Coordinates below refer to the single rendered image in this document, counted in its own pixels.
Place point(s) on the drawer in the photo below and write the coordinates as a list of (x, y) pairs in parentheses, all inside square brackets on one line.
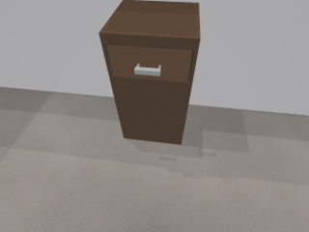
[(175, 64)]

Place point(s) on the cabinet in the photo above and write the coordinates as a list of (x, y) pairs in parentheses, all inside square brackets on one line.
[(151, 109)]

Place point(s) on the handle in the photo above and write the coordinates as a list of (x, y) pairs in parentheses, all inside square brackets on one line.
[(147, 71)]

